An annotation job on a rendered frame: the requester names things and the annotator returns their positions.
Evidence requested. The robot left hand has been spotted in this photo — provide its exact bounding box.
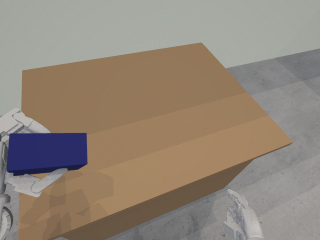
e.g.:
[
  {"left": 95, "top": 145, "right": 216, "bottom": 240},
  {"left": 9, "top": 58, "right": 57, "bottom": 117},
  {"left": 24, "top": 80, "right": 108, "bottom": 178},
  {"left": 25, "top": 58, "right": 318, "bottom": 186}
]
[{"left": 0, "top": 108, "right": 68, "bottom": 197}]

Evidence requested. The left robot forearm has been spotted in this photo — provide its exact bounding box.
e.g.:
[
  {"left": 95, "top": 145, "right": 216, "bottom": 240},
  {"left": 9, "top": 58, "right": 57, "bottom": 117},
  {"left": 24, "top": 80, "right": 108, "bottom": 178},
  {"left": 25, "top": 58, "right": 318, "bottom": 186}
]
[{"left": 0, "top": 194, "right": 13, "bottom": 240}]

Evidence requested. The robot right hand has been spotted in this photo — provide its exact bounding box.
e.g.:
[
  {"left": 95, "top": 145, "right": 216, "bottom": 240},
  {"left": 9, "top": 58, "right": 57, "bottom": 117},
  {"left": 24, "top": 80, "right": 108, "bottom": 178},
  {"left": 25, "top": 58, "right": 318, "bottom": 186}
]
[{"left": 224, "top": 189, "right": 264, "bottom": 240}]

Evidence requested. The table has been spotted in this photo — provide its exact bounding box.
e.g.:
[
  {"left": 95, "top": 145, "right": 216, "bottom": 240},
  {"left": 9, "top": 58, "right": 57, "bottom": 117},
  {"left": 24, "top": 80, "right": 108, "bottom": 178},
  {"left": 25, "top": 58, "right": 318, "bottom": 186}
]
[{"left": 18, "top": 42, "right": 293, "bottom": 240}]

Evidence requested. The sponge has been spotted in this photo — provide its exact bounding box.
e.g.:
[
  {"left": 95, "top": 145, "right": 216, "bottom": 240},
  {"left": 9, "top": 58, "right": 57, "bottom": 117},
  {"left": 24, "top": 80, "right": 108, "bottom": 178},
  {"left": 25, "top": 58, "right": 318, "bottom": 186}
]
[{"left": 6, "top": 133, "right": 88, "bottom": 176}]

